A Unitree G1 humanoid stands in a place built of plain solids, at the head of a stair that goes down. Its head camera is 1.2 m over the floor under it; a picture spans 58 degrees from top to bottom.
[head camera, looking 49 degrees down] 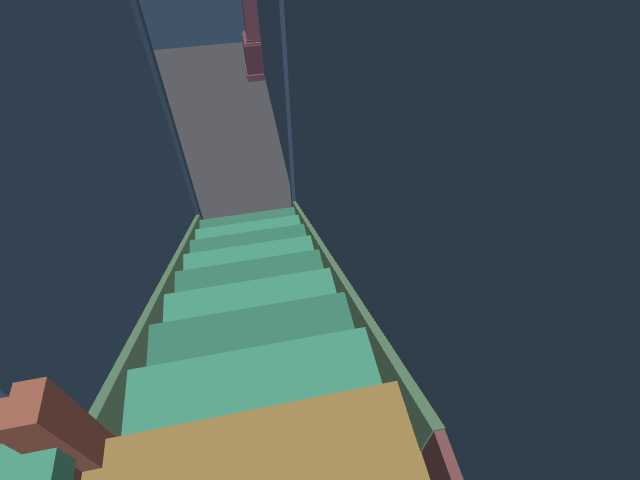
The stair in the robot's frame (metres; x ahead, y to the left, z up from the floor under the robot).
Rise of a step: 0.19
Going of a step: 0.29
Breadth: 0.83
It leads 12 degrees to the left of straight ahead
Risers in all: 9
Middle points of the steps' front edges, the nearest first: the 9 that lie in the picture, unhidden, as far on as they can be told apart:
0.43 0.17 0.00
0.71 0.24 -0.19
0.99 0.30 -0.38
1.27 0.36 -0.57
1.55 0.41 -0.76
1.83 0.47 -0.95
2.12 0.53 -1.14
2.40 0.58 -1.33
2.68 0.64 -1.52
